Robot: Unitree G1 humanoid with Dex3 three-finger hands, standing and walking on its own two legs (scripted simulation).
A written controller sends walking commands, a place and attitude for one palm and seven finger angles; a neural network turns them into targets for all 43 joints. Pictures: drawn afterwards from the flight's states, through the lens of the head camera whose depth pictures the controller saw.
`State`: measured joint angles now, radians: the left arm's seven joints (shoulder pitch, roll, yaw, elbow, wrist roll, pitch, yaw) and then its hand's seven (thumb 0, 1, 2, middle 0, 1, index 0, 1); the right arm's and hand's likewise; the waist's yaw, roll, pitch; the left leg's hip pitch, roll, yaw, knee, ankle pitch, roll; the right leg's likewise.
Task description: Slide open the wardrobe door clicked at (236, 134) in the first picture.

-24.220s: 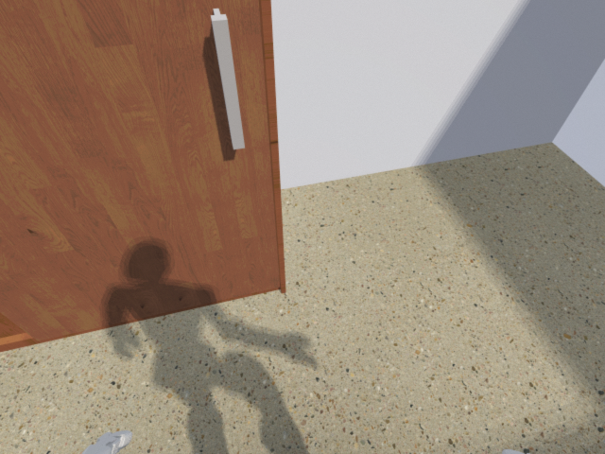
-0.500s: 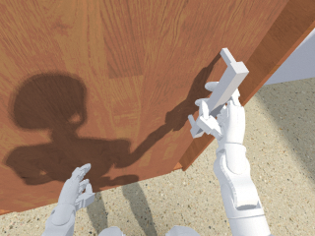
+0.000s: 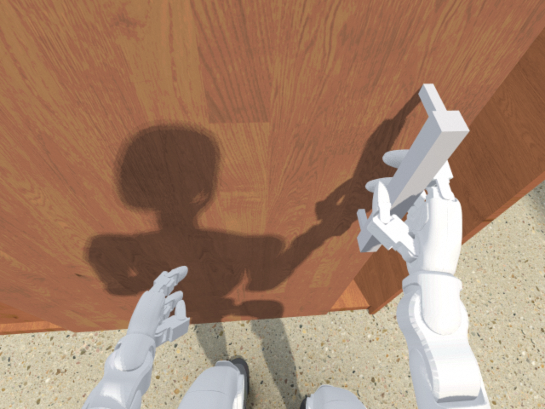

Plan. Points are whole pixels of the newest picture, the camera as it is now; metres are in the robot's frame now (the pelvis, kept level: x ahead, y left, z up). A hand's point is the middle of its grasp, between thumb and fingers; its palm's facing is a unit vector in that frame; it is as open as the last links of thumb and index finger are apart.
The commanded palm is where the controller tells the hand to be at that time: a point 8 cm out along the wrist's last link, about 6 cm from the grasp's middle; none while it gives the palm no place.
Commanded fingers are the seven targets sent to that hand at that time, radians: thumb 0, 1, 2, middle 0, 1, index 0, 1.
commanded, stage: step sideways, sliding the door along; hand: right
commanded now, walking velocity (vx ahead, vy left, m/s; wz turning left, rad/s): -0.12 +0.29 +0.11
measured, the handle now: (392, 184) +0.36 -0.14 +0.13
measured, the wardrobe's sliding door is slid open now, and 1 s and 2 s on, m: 0.17 0.27 0.47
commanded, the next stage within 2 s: none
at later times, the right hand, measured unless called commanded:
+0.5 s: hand (348, 215) +0.31 -0.07 +0.14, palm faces +0.27 +0.96 -0.06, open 6.6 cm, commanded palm +0.28 -0.05 +0.14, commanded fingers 0.00 -0.90 -0.90 0.45 1.40 0.45 1.40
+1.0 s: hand (281, 221) +0.30 +0.00 +0.14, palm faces +0.23 +0.97 -0.06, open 6.7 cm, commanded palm +0.27 +0.03 +0.14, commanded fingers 0.00 -0.90 -0.90 0.45 1.40 0.45 1.40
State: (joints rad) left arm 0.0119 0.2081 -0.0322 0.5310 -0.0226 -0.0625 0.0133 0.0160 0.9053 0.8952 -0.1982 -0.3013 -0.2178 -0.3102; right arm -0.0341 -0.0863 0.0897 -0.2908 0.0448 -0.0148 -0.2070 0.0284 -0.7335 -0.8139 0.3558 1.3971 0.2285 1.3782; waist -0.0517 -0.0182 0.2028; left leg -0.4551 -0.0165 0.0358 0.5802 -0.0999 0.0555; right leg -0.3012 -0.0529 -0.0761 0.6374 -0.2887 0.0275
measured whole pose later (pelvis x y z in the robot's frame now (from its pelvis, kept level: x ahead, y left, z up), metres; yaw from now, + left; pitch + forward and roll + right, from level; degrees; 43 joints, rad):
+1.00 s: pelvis -0.11 +0.16 +0.01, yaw +3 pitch -1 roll +1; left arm 0.13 0.22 0.02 0.64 -0.04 -0.03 0.04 0.02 0.91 0.90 -0.20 -0.30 -0.20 -0.30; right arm -0.52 -0.20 -0.07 0.31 0.10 0.00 -0.20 0.03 -0.75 -0.82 0.30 1.30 0.11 1.35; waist -0.09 -0.02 0.17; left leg -0.41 -0.02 0.03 0.83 -0.43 -0.01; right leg -0.24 -0.14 -0.07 0.60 -0.32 0.07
